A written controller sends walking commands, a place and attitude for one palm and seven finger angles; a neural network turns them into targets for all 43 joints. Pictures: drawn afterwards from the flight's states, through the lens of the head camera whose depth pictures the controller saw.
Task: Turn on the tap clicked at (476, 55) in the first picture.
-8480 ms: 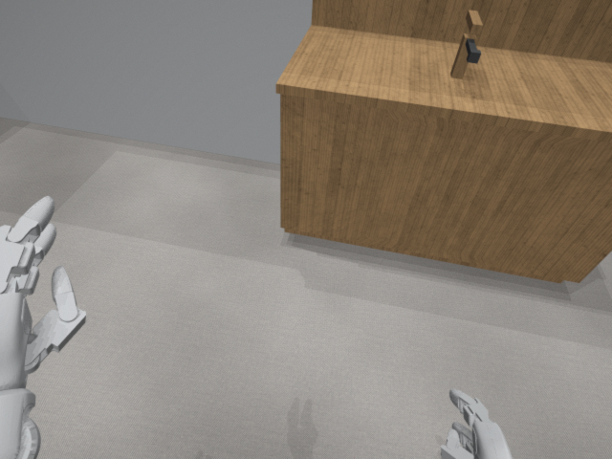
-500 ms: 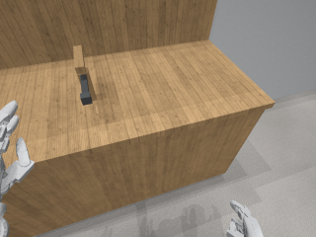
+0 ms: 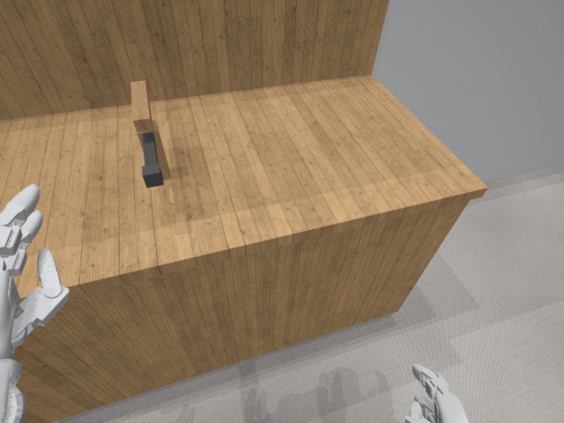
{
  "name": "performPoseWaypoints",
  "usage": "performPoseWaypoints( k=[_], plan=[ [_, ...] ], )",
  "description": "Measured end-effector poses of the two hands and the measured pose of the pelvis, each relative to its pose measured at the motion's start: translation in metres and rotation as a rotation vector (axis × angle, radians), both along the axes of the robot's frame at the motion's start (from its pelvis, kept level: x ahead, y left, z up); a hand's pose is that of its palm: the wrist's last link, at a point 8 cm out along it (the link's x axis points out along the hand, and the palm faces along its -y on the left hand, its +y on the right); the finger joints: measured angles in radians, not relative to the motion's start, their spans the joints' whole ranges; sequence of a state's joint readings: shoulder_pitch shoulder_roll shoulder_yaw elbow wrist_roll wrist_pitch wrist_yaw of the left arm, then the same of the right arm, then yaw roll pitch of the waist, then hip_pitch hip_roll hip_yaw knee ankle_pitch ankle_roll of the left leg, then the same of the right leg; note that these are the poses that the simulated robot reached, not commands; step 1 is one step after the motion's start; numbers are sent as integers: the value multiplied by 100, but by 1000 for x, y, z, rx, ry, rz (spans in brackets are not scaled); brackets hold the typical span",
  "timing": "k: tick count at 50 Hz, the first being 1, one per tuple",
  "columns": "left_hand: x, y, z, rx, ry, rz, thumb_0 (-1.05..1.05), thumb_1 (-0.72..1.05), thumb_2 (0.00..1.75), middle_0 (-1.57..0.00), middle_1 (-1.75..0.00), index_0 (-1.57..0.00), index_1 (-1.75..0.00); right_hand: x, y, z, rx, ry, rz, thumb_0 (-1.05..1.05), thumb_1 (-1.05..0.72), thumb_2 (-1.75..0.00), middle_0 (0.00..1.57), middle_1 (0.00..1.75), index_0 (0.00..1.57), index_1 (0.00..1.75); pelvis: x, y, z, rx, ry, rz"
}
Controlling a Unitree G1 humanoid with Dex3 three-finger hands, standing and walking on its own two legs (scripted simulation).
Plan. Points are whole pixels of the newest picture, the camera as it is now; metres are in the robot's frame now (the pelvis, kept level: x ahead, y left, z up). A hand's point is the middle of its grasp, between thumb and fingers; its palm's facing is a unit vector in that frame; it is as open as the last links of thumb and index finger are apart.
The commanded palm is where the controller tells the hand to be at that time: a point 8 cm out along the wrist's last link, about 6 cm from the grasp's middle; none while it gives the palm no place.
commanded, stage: shuffle to correct the standing spot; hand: left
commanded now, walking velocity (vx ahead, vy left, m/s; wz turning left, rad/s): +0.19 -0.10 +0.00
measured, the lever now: (152, 175) +0.46 +0.27 +0.08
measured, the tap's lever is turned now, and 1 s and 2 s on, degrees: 0 0 0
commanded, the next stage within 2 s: come to a stop and stand still in 0.58 s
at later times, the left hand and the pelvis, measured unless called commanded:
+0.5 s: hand (119, 203) +0.31 +0.23 +0.17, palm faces +0.41 -0.84 -0.35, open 7.5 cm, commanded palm +0.24 +0.26 +0.17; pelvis +0.09 -0.02 -0.01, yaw +2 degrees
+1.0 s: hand (175, 184) +0.36 +0.18 +0.17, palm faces +0.42 -0.83 -0.36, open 7.5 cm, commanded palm +0.31 +0.22 +0.17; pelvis +0.16 -0.07 -0.02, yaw +3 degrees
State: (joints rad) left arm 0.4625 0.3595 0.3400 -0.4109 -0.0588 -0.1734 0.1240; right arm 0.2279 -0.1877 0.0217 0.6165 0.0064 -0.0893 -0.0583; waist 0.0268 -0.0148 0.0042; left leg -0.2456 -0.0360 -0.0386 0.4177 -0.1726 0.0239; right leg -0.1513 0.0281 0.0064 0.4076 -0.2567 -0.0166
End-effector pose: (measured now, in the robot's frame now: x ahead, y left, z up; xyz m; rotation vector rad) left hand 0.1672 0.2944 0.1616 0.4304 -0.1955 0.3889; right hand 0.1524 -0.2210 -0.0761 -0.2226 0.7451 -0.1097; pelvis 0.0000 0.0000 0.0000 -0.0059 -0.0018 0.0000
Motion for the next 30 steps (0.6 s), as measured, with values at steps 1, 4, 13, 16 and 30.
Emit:
performPoseWaypoints(
  k=[1,4,13,16,30],
  plan=[
    [1,-1,-2,-7,-1,7,2,89,90,-20,-30,-21,-30,0,0,-2,2,6,1,1,-91,-90,20,30,21,30,2,-1,-1,3,1,2],
    [9,-9,-4,-18,-17,18,2,89,90,-20,-30,-21,-30,5,-2,-7,7,17,8,2,-91,-90,20,30,21,30,9,-7,-3,6,2,9],
    [45,-26,2,-15,-131,-26,2,89,90,-21,-30,-21,-30,38,-21,-16,-14,49,14,2,-91,-90,20,30,21,30,43,-19,-15,-16,-4,35],
    [58,-20,2,3,-155,-25,2,89,90,-21,-30,-21,-30,55,-24,-15,-41,52,19,2,-91,-90,20,30,21,30,58,-16,-19,-4,-14,34],
    [114,-44,35,123,-135,-102,2,89,90,-20,-30,-21,-30,124,-11,2,47,-23,51,1,-91,-90,20,30,21,30,112,-32,-5,-22,-15,19]
  ],
)
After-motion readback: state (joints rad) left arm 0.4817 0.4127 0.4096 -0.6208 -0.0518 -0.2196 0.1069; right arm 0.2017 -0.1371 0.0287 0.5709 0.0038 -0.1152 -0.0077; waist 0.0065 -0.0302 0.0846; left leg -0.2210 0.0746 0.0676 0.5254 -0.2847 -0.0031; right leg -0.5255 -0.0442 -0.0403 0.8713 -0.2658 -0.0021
